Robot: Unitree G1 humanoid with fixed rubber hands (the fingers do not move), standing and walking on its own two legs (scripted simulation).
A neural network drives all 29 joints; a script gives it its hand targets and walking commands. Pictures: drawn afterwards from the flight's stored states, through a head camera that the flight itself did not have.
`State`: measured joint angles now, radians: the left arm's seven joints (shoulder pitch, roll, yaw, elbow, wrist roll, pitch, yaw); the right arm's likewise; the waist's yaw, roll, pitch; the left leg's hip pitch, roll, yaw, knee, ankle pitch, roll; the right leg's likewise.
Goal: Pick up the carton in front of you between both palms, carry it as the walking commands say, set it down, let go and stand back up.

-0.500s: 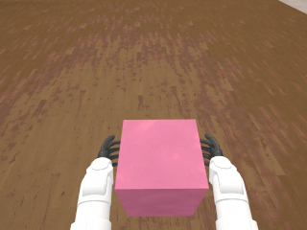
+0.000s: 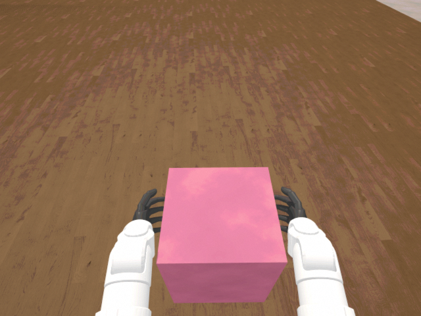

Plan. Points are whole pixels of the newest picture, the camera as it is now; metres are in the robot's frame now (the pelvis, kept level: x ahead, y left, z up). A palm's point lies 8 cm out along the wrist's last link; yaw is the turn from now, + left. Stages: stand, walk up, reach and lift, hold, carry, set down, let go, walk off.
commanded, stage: carry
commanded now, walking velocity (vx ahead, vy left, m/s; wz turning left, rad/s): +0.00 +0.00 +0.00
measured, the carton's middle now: (218, 238) +0.31 +0.00 -0.04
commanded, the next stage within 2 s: hold in 0.72 s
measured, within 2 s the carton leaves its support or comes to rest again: neither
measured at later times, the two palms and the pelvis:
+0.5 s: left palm (136, 230) +0.28 +0.16 +0.04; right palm (291, 227) +0.28 -0.14 +0.04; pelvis -0.01 +0.01 +0.00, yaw +0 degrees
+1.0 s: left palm (112, 251) +0.23 +0.19 +0.04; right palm (272, 220) +0.29 -0.10 +0.05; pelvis -0.02 -0.01 +0.01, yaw +10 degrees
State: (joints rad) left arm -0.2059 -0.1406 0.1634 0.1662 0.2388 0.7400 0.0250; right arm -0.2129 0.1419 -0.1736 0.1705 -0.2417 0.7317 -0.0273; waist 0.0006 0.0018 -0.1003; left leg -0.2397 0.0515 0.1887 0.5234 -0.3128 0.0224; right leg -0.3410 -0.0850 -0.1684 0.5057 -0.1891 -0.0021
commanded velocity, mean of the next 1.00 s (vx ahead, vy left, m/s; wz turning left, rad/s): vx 0.00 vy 0.00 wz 0.00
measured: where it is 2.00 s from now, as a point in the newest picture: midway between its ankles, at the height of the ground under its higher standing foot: outside the picture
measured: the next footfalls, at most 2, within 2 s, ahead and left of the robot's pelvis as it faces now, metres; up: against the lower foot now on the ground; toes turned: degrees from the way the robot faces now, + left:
none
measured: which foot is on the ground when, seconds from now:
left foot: down 0.00-1.00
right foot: down 0.00-1.00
